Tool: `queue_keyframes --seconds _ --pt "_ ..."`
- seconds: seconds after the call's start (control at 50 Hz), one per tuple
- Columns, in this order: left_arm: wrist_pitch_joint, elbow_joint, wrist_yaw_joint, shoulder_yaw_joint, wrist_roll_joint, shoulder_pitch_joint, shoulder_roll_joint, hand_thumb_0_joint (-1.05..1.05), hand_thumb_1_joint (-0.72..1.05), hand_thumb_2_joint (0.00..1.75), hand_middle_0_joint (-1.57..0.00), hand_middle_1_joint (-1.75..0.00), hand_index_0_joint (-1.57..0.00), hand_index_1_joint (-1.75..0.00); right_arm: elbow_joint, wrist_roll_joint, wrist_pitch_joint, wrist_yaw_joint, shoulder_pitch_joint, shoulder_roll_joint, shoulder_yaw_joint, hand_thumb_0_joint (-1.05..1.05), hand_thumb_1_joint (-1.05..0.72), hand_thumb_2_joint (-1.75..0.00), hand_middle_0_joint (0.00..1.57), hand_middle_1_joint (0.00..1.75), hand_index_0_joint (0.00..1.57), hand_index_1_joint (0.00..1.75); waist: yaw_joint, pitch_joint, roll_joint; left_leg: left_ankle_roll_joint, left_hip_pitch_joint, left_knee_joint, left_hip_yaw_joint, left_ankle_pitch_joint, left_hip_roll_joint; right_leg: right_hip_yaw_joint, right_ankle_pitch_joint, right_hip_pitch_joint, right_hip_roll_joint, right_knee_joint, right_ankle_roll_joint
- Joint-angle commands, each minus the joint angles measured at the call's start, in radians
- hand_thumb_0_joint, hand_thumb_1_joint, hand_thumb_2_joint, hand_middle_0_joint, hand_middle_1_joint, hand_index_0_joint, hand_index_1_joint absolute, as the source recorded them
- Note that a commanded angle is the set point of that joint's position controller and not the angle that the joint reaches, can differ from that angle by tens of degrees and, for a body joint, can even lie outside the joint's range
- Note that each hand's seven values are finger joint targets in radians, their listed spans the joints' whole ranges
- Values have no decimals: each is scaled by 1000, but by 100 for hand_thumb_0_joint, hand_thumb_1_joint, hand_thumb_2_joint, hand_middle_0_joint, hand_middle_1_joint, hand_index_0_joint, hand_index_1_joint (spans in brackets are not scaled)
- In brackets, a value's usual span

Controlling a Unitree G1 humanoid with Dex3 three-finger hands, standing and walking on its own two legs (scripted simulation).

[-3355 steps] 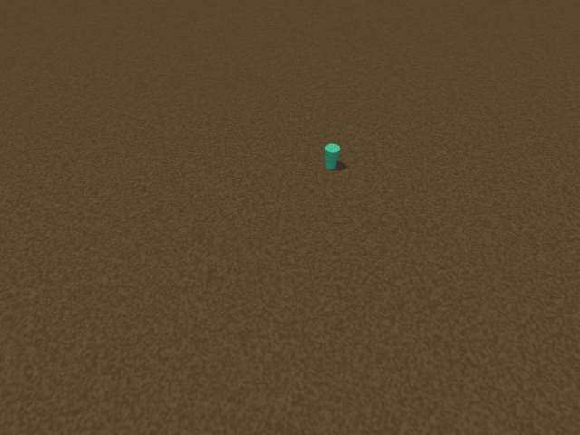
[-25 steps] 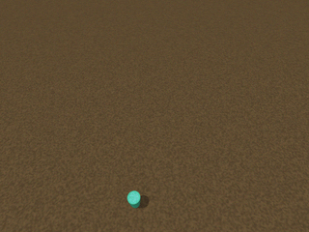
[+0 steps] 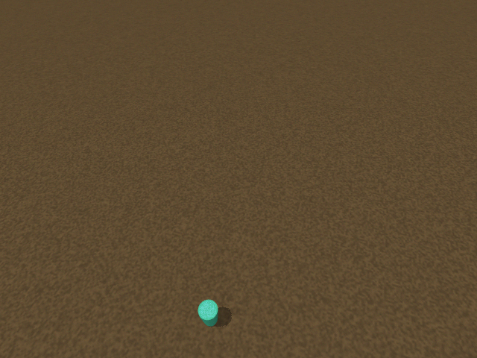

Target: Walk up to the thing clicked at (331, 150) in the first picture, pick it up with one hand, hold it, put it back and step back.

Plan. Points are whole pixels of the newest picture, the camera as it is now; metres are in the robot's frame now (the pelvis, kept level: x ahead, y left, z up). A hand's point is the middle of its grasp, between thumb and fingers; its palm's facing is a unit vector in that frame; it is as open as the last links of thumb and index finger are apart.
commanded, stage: stand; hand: left
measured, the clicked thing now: (209, 314) +0.41 +0.15 -0.72
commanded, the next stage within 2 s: step back in 1.12 s
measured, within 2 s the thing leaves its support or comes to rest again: neither
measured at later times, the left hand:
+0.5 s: hand out of the picture +0.07 +0.24 -0.16, palm faces -0.01 -0.94 -0.34, open 7.4 cm
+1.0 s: hand out of the picture +0.11 +0.24 -0.15, palm faces -0.01 -0.94 -0.34, open 7.4 cm
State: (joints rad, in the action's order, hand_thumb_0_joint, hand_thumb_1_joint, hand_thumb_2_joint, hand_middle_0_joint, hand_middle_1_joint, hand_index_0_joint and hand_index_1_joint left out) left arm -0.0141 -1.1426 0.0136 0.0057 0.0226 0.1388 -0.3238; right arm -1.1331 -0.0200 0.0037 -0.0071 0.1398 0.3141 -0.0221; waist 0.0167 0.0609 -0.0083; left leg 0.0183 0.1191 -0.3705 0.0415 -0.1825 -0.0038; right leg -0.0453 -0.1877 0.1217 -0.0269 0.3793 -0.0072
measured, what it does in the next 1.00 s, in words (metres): stands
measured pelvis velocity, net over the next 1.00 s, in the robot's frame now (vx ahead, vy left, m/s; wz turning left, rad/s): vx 0.03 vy -0.01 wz -0.01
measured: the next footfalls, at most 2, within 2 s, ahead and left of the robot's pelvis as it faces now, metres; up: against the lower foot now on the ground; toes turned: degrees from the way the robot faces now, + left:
right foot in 1.84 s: -0.07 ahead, -0.06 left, +0.00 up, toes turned +0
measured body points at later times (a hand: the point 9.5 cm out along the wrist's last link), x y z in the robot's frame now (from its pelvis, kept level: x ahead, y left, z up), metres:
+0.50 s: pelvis +0.01 -0.01 +0.00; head +0.02 -0.01 +0.45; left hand +0.07 +0.29 -0.13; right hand +0.07 -0.30 -0.14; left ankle +0.02 +0.13 -0.75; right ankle +0.02 -0.12 -0.75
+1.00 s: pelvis +0.03 -0.01 +0.00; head +0.04 -0.01 +0.45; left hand +0.11 +0.29 -0.13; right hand +0.11 -0.30 -0.13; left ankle +0.02 +0.13 -0.75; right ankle +0.02 -0.12 -0.75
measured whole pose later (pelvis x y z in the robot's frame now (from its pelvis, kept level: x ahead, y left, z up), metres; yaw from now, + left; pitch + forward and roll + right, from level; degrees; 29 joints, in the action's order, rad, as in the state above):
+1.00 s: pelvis +0.03 -0.01 +0.00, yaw +0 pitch -2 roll +0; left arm -0.02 -1.16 0.01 0.01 0.01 0.09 -0.33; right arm -1.14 -0.01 -0.01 -0.01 0.10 0.34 -0.01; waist 0.01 0.05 -0.01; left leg 0.03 0.08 -0.31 0.04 -0.19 -0.02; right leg -0.04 -0.20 0.09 -0.01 0.32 0.00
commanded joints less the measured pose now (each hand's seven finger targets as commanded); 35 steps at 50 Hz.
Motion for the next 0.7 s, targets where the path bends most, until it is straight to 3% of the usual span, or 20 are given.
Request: queue_keyframes --seconds 0.0,0.08,0.2,0.24,0.44,0.58,0.68 --pt "-19 47 14 39 0 -56 -197 0 90 90 -20 -30 -20 -30 51 -1 -21 -13 -38 186 -26 0 -90 -90 20 30 20 30 -5 -31 -14 -32 54 81 73 29 -89 104 -3 -12 -99 -99 18" --pt "-15 36 11 40 -1 -60 -208 0 90 90 -20 -30 -20 -30 42 -1 -18 -12 -36 193 -25 0 -90 -90 20 30 20 30 -5 -22 -14 -29 73 97 74 -28 -86 102 -66 -4 -94 -108 17" --pt "-17 26 10 39 -2 -59 -208 0 90 90 -20 -30 -20 -30 41 0 -21 -10 -42 201 -25 0 -90 -90 20 30 20 30 -4 -42 0 -34 45 88 75 24 -95 103 -29 -10 -100 -111 21" --pt "-17 28 10 39 -3 -64 -211 0 90 90 -20 -30 -20 -30 37 3 -19 -9 -35 200 -24 0 -90 -90 20 30 20 30 -6 -21 12 -32 57 93 74 7 -91 107 -63 3 -98 -119 19" --pt "-21 25 8 37 -9 -60 -200 0 90 90 -20 -30 -20 -30 34 3 -28 -14 -46 211 -19 0 -90 -90 20 30 20 30 -4 -87 -7 -34 -6 81 65 150 -109 102 142 -45 -108 -96 20" --pt "-19 18 7 41 -9 -66 -208 0 90 90 -20 -30 -20 -30 29 4 -24 -12 -44 213 -18 0 -90 -90 20 30 20 30 -7 -57 5 -28 17 103 63 94 -105 98 69 -35 -101 -115 16" --pt "-22 26 9 44 -8 -78 -209 0 90 90 -20 -30 -20 -30 40 3 -27 -14 -49 215 -20 0 -90 -90 20 30 20 30 -14 -94 7 -28 -8 87 58 178 -113 96 182 -62 -110 -100 18"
